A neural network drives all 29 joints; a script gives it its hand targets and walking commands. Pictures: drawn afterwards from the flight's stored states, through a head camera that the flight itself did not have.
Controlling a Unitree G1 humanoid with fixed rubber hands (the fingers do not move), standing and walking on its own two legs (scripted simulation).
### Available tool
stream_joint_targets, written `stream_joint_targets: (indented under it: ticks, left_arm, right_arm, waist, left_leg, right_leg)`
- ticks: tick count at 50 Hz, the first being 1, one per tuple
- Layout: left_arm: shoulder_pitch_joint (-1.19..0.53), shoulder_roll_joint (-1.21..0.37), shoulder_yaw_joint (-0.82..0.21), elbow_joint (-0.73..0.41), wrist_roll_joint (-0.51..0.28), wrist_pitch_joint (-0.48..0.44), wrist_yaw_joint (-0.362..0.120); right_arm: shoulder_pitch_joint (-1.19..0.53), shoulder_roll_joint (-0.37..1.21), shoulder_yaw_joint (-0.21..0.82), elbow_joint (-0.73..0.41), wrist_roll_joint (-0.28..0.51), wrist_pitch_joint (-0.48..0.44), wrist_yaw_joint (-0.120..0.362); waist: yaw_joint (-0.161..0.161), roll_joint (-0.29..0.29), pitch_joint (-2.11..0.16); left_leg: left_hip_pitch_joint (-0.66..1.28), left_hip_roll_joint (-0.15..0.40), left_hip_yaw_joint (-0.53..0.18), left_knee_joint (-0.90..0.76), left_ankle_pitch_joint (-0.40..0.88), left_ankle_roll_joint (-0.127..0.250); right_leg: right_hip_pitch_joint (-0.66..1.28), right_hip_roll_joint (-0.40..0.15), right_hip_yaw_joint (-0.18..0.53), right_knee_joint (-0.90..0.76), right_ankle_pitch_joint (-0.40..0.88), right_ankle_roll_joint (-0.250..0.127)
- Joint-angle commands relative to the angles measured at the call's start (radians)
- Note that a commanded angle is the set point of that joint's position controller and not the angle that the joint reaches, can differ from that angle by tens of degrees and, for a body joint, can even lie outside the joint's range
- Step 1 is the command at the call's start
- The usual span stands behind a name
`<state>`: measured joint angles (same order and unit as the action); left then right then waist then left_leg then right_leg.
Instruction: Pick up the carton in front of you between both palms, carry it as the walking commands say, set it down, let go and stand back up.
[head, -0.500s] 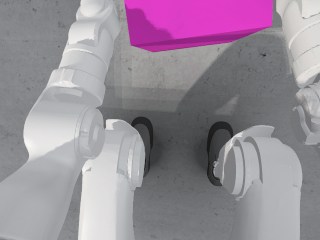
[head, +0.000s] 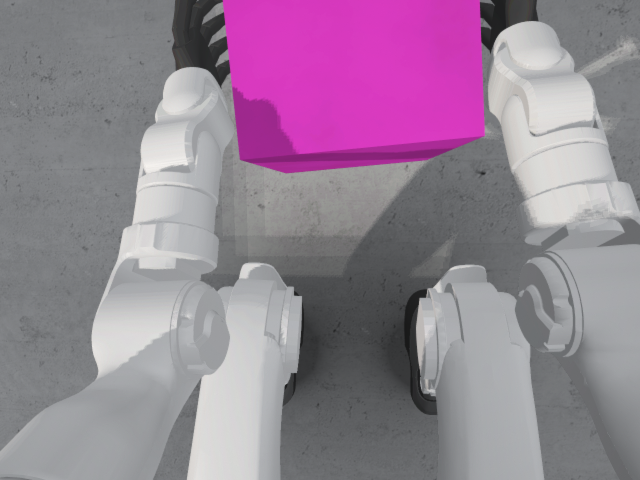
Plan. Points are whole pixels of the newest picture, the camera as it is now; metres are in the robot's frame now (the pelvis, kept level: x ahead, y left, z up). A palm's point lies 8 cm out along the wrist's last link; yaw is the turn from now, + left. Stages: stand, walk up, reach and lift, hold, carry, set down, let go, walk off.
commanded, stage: reach and lift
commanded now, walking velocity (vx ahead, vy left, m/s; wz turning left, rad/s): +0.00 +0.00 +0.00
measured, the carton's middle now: (349, 72) +0.54 +0.00 -0.18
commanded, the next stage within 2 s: none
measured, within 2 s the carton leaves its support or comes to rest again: neither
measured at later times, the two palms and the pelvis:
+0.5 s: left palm (83, 46) +0.48 +0.14 +0.06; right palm out of the picture +0.50 -0.16 +0.06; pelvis -0.01 +0.01 +0.12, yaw -2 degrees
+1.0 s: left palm out of the picture +0.44 +0.14 +0.22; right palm out of the picture +0.44 -0.16 +0.22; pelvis +0.04 +0.00 +0.25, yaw -2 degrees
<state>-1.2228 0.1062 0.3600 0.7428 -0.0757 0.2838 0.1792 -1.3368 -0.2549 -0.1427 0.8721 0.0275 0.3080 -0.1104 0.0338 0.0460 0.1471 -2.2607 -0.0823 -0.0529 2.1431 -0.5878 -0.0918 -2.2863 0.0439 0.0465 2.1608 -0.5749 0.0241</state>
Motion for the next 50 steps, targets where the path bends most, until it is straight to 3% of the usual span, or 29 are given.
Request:
stream_joint_targets:
  ticks: [1,5,9,14,19,24,30,36,50]
  left_arm:
    - [-0.804,-1.052,-0.5,-0.238,-0.078,0.005,-0.302]
    - [-0.693,-1.045,-0.34,-0.077,0.086,0.047,-0.319]
    - [-0.663,-1.033,-0.23,-0.01,0.181,0.066,-0.333]
    - [-0.673,-1.086,-0.255,-0.03,0.179,0.072,-0.348]
    - [-0.655,-1.168,-0.359,-0.092,0.126,0.097,-0.37]
    - [-0.567,-1.216,-0.452,-0.153,0.083,0.123,-0.382]
    - [-0.428,-1.239,-0.502,-0.169,0.073,0.131,-0.385]
    - [-0.303,-1.25,-0.495,-0.14,0.097,0.115,-0.387]
    - [-0.051,-1.285,-0.517,-0.133,0.136,0.092,-0.397]
  right_arm:
    - [-0.568,1.187,0.347,-0.22,0.071,0.002,0.284]
    - [-0.475,1.21,0.194,-0.025,-0.042,0.039,0.321]
    - [-0.47,1.187,0.074,0.058,-0.119,0.049,0.34]
    - [-0.464,1.186,0.033,0.041,-0.156,0.046,0.34]
    - [-0.448,1.235,0.096,-0.051,-0.137,0.063,0.344]
    - [-0.388,1.305,0.207,-0.152,-0.082,0.092,0.354]
    - [-0.282,1.375,0.294,-0.204,-0.043,0.107,0.356]
    - [-0.159,1.408,0.295,-0.186,-0.063,0.092,0.34]
    - [0.083,1.442,0.297,-0.215,-0.109,0.064,0.33]
  waist:
    - [-0.019,-0.146,-1.536]
    - [0.029,-0.137,-1.184]
    - [0.044,-0.13,-1.096]
    - [0.0,-0.09,-1.197]
    - [-0.029,-0.054,-1.37]
    - [-0.023,-0.062,-1.47]
    - [-0.003,-0.093,-1.415]
    - [-0.003,-0.102,-1.275]
    - [-0.019,-0.06,-1.069]
  left_leg:
    - [0.612,-0.09,0.179,-0.218,0.419,0.047]
    - [0.549,-0.085,0.17,-0.333,0.194,0.064]
    - [0.556,-0.083,0.162,-0.417,0.122,0.076]
    - [0.636,-0.084,0.155,-0.487,0.139,0.066]
    - [0.761,-0.09,0.155,-0.54,0.205,0.054]
    - [0.876,-0.094,0.148,-0.593,0.291,0.052]
    - [0.955,-0.095,0.131,-0.673,0.333,0.057]
    - [1.014,-0.097,0.11,-0.774,0.315,0.062]
    - [1.285,-0.082,0.054,-1.045,0.32,0.077]
  right_leg:
    - [0.911,0.105,-0.124,-0.236,0.497,-0.006]
    - [0.654,0.109,-0.123,-0.36,0.195,-0.005]
    - [0.615,0.113,-0.116,-0.444,0.088,-0.015]
    - [0.701,0.117,-0.117,-0.51,0.124,-0.025]
    - [0.839,0.123,-0.126,-0.563,0.205,-0.025]
    - [0.963,0.127,-0.124,-0.612,0.297,-0.015]
    - [1.057,0.128,-0.107,-0.691,0.338,0.001]
    - [1.139,0.127,-0.084,-0.798,0.327,0.003]
    - [1.416,0.114,-0.03,-1.062,0.336,-0.015]
